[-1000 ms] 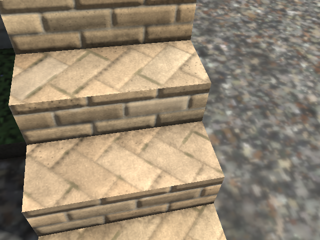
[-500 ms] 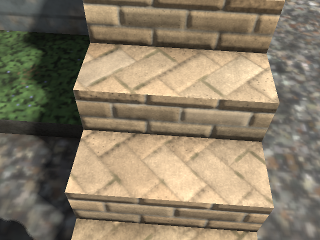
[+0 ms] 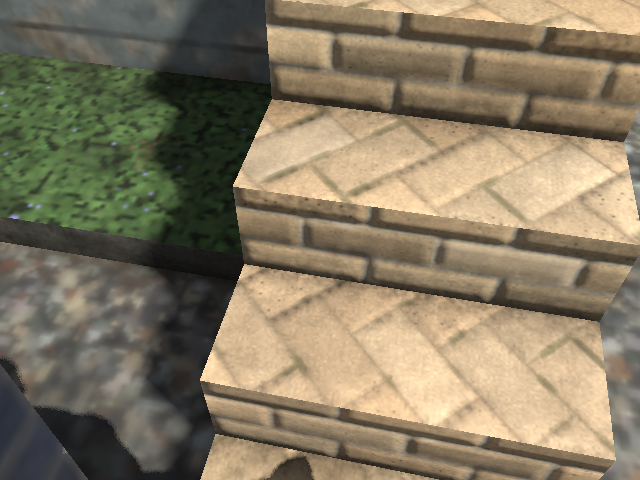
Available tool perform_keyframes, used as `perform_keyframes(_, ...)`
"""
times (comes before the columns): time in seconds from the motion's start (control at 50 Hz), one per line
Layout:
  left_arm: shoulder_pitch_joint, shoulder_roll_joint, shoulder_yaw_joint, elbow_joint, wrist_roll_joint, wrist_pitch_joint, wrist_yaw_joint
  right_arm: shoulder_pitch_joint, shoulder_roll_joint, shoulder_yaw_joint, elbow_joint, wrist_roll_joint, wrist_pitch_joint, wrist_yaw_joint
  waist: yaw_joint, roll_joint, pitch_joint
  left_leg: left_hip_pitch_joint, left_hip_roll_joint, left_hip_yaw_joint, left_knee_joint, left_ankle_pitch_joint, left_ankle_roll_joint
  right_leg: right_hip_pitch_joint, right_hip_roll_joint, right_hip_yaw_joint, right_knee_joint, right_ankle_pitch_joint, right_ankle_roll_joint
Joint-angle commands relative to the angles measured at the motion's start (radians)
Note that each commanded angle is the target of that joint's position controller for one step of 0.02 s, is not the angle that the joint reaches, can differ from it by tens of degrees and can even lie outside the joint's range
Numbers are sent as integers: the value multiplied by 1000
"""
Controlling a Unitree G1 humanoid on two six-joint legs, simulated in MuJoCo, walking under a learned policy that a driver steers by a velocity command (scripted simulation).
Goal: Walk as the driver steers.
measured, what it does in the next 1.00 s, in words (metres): stands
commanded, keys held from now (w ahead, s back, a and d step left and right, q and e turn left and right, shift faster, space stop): w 1.00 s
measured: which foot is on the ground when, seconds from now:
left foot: down 0.00-1.00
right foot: down 0.00-1.00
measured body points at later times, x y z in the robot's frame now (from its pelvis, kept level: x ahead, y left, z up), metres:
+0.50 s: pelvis +0.00 +0.00 +0.00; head +0.00 +0.00 +0.45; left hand +0.10 +0.23 -0.12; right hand +0.14 -0.23 -0.12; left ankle +0.01 +0.09 -0.74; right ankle -0.06 -0.10 -0.74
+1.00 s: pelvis +0.00 -0.01 +0.01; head +0.00 -0.01 +0.46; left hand +0.10 +0.23 -0.13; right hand +0.14 -0.24 -0.12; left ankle +0.01 +0.09 -0.74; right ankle -0.06 -0.10 -0.74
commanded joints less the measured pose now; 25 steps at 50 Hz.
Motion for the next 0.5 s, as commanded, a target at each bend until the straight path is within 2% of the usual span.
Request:
perform_keyframes(0.02,-4,98,28,-37,-3,-13,7,-29,-106,-23,-47,-2,-19,-6,-6,-11,-51,-27,140,-103,-76,321,25,66,-85,91,-70,76,-1)
perform_keyframes(0.04,-9,100,27,-39,-8,-17,11,-31,-117,-31,-49,-4,-19,-9,-14,-17,-31,-36,139,-110,-73,297,26,56,-84,93,-66,70,-1)
perform_keyframes(0.06,-10,96,26,-35,-8,-18,12,-31,-115,-30,-45,-3,-19,-9,-13,-14,-32,-40,139,-111,-77,280,27,55,-85,96,-67,60,-3)
perform_keyframes(0.08,-11,91,24,-31,-32,-23,21,-51,-84,-26,-53,2,-17,-17,-23,-40,-20,-20,137,-128,-113,267,12,34,-85,95,-98,127,8)
perform_keyframes(0.1,-18,90,24,-31,-34,-26,26,-50,-93,-27,-47,1,-17,-20,-26,-24,-21,-10,139,-133,-120,275,7,43,-85,99,-98,152,10)
perform_keyframes(0.16,-10,100,26,-23,-32,-26,30,-36,-88,-27,-26,2,-18,-23,-26,7,-60,17,144,-138,-129,315,2,81,-85,107,-98,190,9)
perform_keyframes(0.18,-6,105,28,-22,-10,-21,20,-14,-115,-31,-11,0,-21,-15,-17,43,-76,-2,142,-120,-106,298,18,108,-83,109,-73,107,-3)
perform_keyframes(0.2,2,105,29,-16,-7,-18,15,-19,-102,-29,-10,3,-22,-11,-14,30,-69,-20,141,-120,-111,266,24,103,-81,109,-76,75,-6)
perform_keyframes(0.22,3,102,29,-11,-7,-16,12,-27,-98,-28,-12,3,-22,-9,-12,15,-49,-38,139,-120,-117,227,26,90,-80,110,-81,52,-7)
perform_keyframes(0.24,-3,92,25,-5,-26,-20,19,-56,-69,-22,-24,5,-21,-17,-21,-27,-19,-27,140,-137,-154,208,12,56,-83,109,-115,117,4)
perform_keyframes(0.26,-4,100,27,-7,-7,-19,14,-33,-114,-29,-9,1,-22,-12,-14,15,-29,-44,140,-122,-127,210,21,86,-84,114,-84,69,-5)
perform_keyframes(0.28,6,104,28,-2,-5,-19,11,-29,-110,-29,-5,1,-22,-11,-12,12,-37,-49,139,-121,-125,210,26,89,-84,115,-82,62,-8)
perform_keyframes(0.38,10,107,28,15,-11,-22,10,-26,-107,-23,2,0,-27,-7,-15,-8,-25,-42,141,-116,-117,219,31,67,-86,116,-90,63,-13)
perform_keyframes(0.5,20,113,26,31,-14,-24,11,-21,-112,-19,14,1,-30,-9,-15,-1,-37,-12,148,-111,-101,299,32,69,-86,116,-91,111,-13)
